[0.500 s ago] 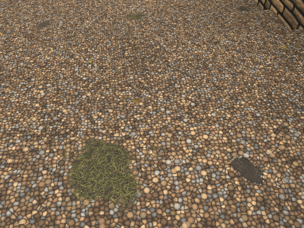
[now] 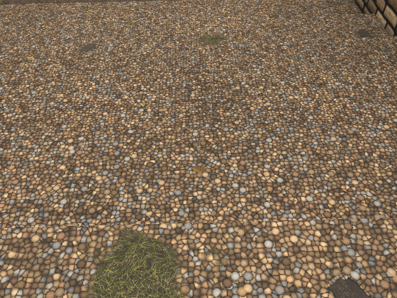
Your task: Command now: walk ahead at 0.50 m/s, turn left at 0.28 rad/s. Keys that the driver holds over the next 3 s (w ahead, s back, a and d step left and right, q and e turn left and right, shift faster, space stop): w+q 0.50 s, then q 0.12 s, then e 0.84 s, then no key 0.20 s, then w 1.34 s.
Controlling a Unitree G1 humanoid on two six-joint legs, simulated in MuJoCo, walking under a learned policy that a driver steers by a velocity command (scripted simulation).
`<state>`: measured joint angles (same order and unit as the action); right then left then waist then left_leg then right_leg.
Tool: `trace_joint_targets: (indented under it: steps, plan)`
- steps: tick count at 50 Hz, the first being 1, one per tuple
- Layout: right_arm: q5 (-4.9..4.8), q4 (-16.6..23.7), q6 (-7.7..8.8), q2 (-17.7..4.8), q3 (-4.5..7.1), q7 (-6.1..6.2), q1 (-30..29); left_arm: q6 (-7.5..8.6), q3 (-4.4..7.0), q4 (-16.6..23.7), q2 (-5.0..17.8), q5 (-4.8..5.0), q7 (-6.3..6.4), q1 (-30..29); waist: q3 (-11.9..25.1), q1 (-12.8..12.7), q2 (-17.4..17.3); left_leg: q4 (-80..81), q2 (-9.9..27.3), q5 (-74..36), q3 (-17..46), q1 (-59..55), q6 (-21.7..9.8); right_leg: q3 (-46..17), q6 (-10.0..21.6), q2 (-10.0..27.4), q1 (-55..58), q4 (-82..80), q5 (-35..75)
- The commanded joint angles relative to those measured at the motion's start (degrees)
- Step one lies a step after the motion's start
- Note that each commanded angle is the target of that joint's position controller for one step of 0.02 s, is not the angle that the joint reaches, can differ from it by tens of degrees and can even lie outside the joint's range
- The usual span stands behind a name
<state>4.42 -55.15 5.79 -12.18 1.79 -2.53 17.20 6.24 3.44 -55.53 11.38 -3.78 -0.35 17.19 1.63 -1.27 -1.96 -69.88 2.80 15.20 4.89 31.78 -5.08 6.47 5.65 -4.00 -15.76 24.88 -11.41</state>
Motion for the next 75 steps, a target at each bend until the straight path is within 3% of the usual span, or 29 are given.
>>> trace_joint_targets:
  steps: [1,4,9,19,23,26,27,28,29,30,31,33,35,37,40,41,43,45,49,53,56,58,59,60,61,63,64,70,75]
  plan:
    - [-0.21,1.31,-0.62,0.27,-0.15,-0.74,3.84,1.31,-0.49,1.41,-0.21,-1.12,0.29,2.84,-2.75,0.74,2.89,4.73,3.64,-7.35,3.61,8.18,0.28,-12.63,10.24,17.39,0.98,-14.28,9.83]
    - [1.22,1.64,-0.96,1.84,-0.94,-2.89,3.48,0.94,-0.68,-0.72,0.75,-3.17,0.17,6.54,-2.56,0.82,2.32,5.49,4.82,-20.48,2.16,11.78,0.98,-7.69,9.33,16.83,-0.51,-9.96,13.49]
    - [1.01,4.90,-0.95,0.13,-0.96,-1.85,-5.33,1.83,-3.87,-2.96,-1.50,-1.92,0.72,13.40,-2.63,-2.04,4.34,28.34,3.98,-47.27,-1.23,7.59,1.95,-1.25,6.94,12.84,0.22,-3.42,5.88]
    - [0.42,9.95,-2.56,-1.33,-0.90,-2.43,-20.67,1.00,-6.12,-8.12,-1.23,-0.30,1.10,24.57,-12.60,-4.89,2.81,39.11,4.44,-33.66,-4.86,8.37,1.50,-3.05,4.26,18.02,11.99,7.40,7.44]
    - [1.05,7.82,-1.77,-3.69,-0.85,-2.16,-21.39,-0.44,-4.07,-9.38,3.33,0.84,2.34,25.14,-12.32,-6.05,-1.00,49.82,2.70,-23.19,-8.24,3.73,1.71,-0.97,2.50,16.16,21.13,14.40,21.88]
    - [0.73,-1.64,0.74,-10.50,2.53,-0.09,8.99,-1.34,-4.19,-10.07,5.50,-3.28,-1.04,23.16,-3.55,5.78,-4.79,49.89,0.23,-45.94,-11.46,-40.00,-3.36,3.24,-3.46,12.08,0.38,41.04,21.44]
    - [0.79,-7.09,-0.84,-15.33,3.36,-0.39,26.88,-1.45,-4.96,-7.34,-0.10,-2.43,-3.32,24.08,15.34,7.71,-14.60,28.36,10.85,-80.18,1.24,-80.42,-16.95,5.18,-12.25,3.69,-24.30,68.56,-24.00]
    - [-1.30,-9.54,-2.01,-18.98,5.13,-0.41,33.99,-0.91,-5.07,0.51,3.17,0.22,-5.37,13.12,29.11,14.88,-12.02,23.86,19.22,-94.86,16.51,-96.51,-25.60,-2.56,-16.72,1.92,-37.42,88.96,-40.67]
    - [-1.32,-6.85,-2.09,-14.96,5.22,1.36,31.42,1.21,-4.84,7.34,4.63,2.07,-4.94,-4.97,19.69,21.14,-1.49,27.72,21.04,-76.37,20.56,-92.04,-23.80,-8.83,-19.40,4.56,-55.52,85.29,-39.85]
    - [-2.33,-2.72,-1.75,-14.32,4.83,2.14,20.65,2.81,-4.41,10.84,6.45,3.03,-3.82,-10.21,13.73,16.45,4.89,32.81,20.82,-66.63,17.79,-73.38,-20.89,-10.50,-16.38,8.70,-51.24,75.94,-38.49]
    - [-2.99,0.80,-0.79,-10.17,2.81,2.45,7.72,3.53,-3.57,11.05,8.39,1.21,-1.88,-7.02,7.69,8.13,8.54,38.78,19.31,-60.22,16.25,-52.22,-17.71,-13.77,-11.30,11.79,-41.78,55.14,-27.29]
    - [-2.12,6.07,0.43,-8.73,1.54,0.15,-5.43,2.37,-2.48,6.62,6.23,-0.94,0.19,1.10,-6.17,-3.12,-1.61,50.55,12.54,-55.68,5.10,-10.46,-15.32,-8.55,-7.12,12.93,-16.68,32.19,-13.85]
    - [-1.33,7.97,1.55,-14.50,3.82,-1.63,-5.49,0.52,-3.17,3.20,4.17,2.53,-1.73,8.24,-1.60,-5.04,-0.47,52.32,7.74,-53.16,0.21,-1.51,-12.77,-3.13,-7.75,9.26,-2.57,22.47,-1.83]
    - [-2.07,8.15,1.81,-11.84,3.24,-3.60,-8.26,0.50,-4.06,0.67,2.01,3.86,-3.67,9.95,-1.52,-7.39,3.34,49.84,5.83,-36.08,-0.96,3.30,-7.54,-4.76,-8.38,8.63,7.43,11.50,21.18]
    - [-3.77,8.24,1.07,-5.77,1.05,-5.30,-9.02,2.81,-0.04,0.29,12.74,1.95,-3.61,9.35,0.89,-8.07,5.56,39.89,-1.46,-18.98,-6.03,2.08,0.01,-7.23,-3.74,9.56,15.16,9.71,38.26]
    - [-4.83,8.06,0.42,-6.79,2.09,-4.27,2.59,3.41,0.87,4.82,19.44,3.31,-3.79,-1.59,7.19,1.02,14.29,36.69,-5.77,-4.86,-9.27,-8.83,5.15,-17.38,5.98,17.29,13.34,4.22,58.13]
    - [-5.10,5.83,-1.31,-8.16,2.26,-0.95,9.81,2.32,-1.35,8.32,13.39,4.20,-5.50,-16.51,11.02,6.94,10.82,33.64,-3.22,1.19,-9.43,-19.13,9.55,-18.81,8.69,16.71,7.81,7.99,47.45]
    - [-3.73,9.27,-1.87,-13.58,4.47,2.10,4.83,1.57,0.85,9.71,18.70,3.90,-4.20,-15.84,11.50,5.16,10.12,31.35,-3.82,2.90,-10.61,-19.15,7.81,-20.67,10.06,15.36,7.01,6.02,39.97]
    - [-2.44,13.76,-2.66,-8.26,2.52,2.97,-5.86,1.00,2.41,7.04,18.97,2.90,-1.28,-0.40,12.41,-3.91,11.62,13.46,-4.06,28.04,-4.86,-7.62,9.46,-35.60,17.86,22.83,15.85,-1.81,37.40]
    - [0.05,13.58,-3.55,-8.71,1.44,3.47,-6.19,1.29,1.30,8.36,14.00,3.47,0.81,-5.84,7.40,-0.42,6.04,20.45,-0.53,26.23,-1.91,-8.28,8.17,-30.84,11.49,17.31,7.69,-8.04,21.71]
    - [-3.59,8.92,-3.67,-8.94,1.32,2.24,2.00,-0.37,2.87,12.33,18.46,2.31,-0.64,-14.82,5.44,4.33,6.40,41.15,-5.47,4.73,-6.73,-25.69,5.61,-26.34,8.58,10.81,-2.98,-10.94,12.73]
    - [-4.41,7.91,-3.24,-12.58,2.84,1.24,7.44,-2.19,2.22,13.23,16.65,1.69,-1.88,-14.83,5.52,6.60,4.12,48.37,-3.39,-8.54,-7.81,-39.90,0.24,-26.22,6.23,9.54,-12.96,-8.88,1.70]
    - [-3.10,8.85,-2.41,-15.92,4.05,1.71,9.74,-2.25,0.41,12.95,11.08,1.69,-2.21,-11.63,5.11,7.31,-1.40,50.33,6.59,-17.44,0.37,-47.71,-8.86,-22.98,0.89,4.46,-22.87,-1.15,-8.06]
    - [-0.27,10.14,-1.16,-20.09,4.72,2.35,7.72,-1.76,-0.64,17.85,7.84,0.98,-2.02,-13.37,-3.16,6.33,-10.72,61.34,28.96,-21.53,25.63,-40.02,-24.42,-17.12,-7.63,-1.64,-33.95,8.58,-17.61]
    - [0.36,10.86,-0.85,-18.05,4.15,2.43,1.29,-2.14,-0.24,14.82,10.09,0.57,-0.79,-12.34,-6.20,3.03,-1.69,64.41,28.47,-19.18,19.47,-35.74,-20.74,-18.93,-8.71,5.45,-31.65,16.84,-13.33]
    - [-2.56,16.91,0.06,-10.90,2.30,1.82,-13.03,-1.76,2.00,10.28,15.66,0.75,1.24,-4.50,-3.41,-1.90,-3.97,63.61,15.47,-11.94,5.51,-33.17,-11.11,-14.45,-9.75,1.60,-23.26,28.06,-6.92]
    - [-2.78,17.19,0.81,-9.72,1.61,2.10,-13.70,-1.39,1.80,10.41,13.89,-0.09,1.23,-4.11,-3.12,-3.30,-5.89,61.72,12.53,-20.24,0.44,-32.21,-8.91,-12.99,-9.27,0.42,-21.30,31.51,-4.28]
    - [-1.31,15.49,0.41,-15.41,4.78,4.56,1.17,-2.97,-0.18,12.59,8.96,2.72,-3.17,-6.81,-5.59,2.94,-3.62,59.48,13.78,-33.30,-8.71,-41.41,-10.01,-7.24,-11.61,5.06,-23.88,26.27,3.18]
    - [-1.36,15.10,-0.65,-16.58,6.25,3.70,4.69,-4.42,-0.63,13.88,9.06,1.71,-4.23,-10.00,-6.27,4.09,-4.75,58.08,16.96,-45.49,-9.40,-45.83,-11.23,-4.48,-8.13,6.07,-19.71,13.11,0.05]
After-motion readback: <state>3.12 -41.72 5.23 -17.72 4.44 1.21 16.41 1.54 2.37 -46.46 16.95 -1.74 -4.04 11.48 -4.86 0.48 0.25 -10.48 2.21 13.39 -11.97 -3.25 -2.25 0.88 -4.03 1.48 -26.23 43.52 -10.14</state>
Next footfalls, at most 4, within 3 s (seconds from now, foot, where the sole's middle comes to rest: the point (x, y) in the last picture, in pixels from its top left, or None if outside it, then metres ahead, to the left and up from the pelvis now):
0.52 left None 0.42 0.20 -0.94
0.80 right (204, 268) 0.70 0.04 -0.94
1.16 left None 0.50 0.24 -0.94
1.66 right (214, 282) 0.65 0.00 -0.94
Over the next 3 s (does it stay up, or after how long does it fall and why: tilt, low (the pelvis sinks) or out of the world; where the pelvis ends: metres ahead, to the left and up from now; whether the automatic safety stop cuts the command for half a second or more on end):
stays up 1.20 0.05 -0.34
